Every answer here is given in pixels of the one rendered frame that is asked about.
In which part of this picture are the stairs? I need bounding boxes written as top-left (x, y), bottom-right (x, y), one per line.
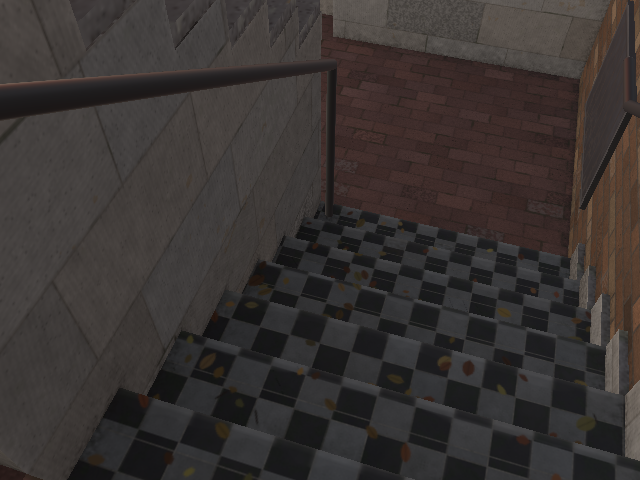
top-left (67, 201), bottom-right (640, 480)

